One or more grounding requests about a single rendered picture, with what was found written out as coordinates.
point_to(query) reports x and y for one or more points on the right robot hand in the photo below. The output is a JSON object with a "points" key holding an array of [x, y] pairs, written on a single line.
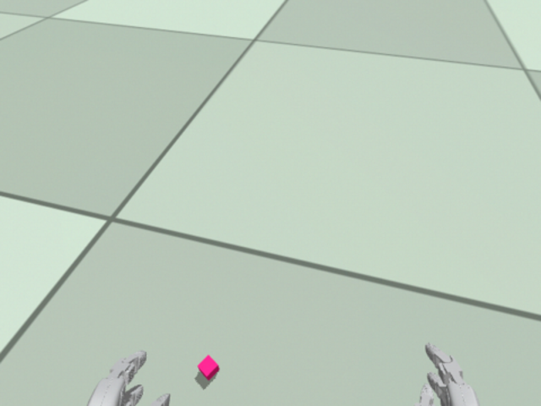
{"points": [[449, 386]]}

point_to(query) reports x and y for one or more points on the small box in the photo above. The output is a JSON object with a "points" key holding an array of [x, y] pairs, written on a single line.
{"points": [[208, 367]]}

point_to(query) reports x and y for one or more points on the left robot hand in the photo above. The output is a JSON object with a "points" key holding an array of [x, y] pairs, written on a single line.
{"points": [[110, 391]]}

